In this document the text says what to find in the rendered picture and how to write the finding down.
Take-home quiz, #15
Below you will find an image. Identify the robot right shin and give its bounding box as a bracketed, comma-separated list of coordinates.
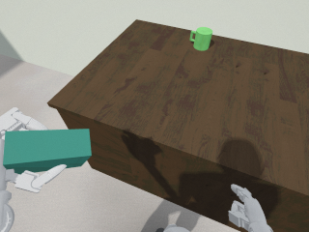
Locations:
[164, 224, 177, 231]

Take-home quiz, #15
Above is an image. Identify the robot right forearm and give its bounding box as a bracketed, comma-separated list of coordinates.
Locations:
[248, 221, 273, 232]

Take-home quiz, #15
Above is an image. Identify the robot left forearm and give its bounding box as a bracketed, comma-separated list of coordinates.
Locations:
[0, 190, 14, 232]

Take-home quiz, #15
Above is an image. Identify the robot right hand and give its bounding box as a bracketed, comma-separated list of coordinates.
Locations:
[228, 184, 267, 231]

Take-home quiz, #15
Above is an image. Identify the table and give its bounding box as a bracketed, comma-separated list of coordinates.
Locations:
[47, 19, 309, 232]

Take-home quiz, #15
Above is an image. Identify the sponge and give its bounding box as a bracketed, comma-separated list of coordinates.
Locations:
[3, 129, 92, 175]

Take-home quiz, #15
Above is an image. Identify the robot left hand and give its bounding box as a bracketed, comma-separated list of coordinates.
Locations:
[0, 107, 67, 193]

